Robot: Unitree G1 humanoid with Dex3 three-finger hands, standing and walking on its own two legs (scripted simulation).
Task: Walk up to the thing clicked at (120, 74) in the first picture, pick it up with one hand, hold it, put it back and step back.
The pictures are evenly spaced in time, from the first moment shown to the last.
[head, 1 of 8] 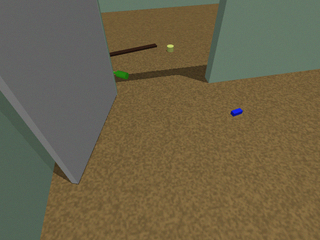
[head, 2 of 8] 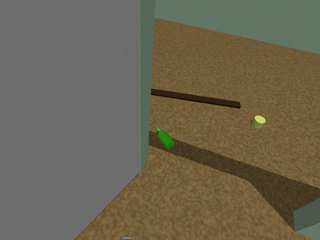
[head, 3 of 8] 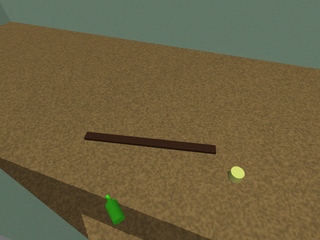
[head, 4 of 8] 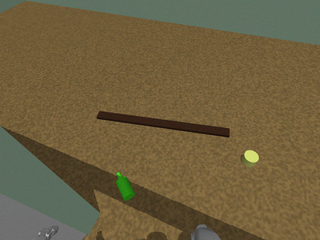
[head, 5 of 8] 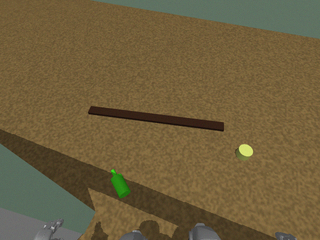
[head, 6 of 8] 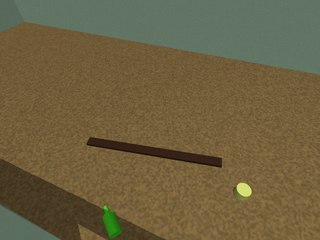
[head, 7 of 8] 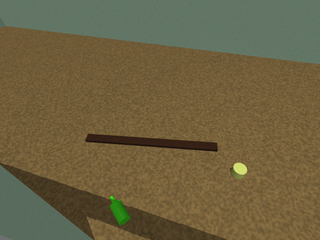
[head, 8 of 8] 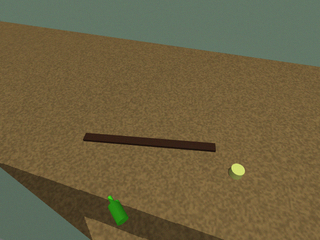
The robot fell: no
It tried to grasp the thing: no
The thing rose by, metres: 0.00
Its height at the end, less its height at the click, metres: +0.00
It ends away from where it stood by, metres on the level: 0.00
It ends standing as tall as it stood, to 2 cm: yes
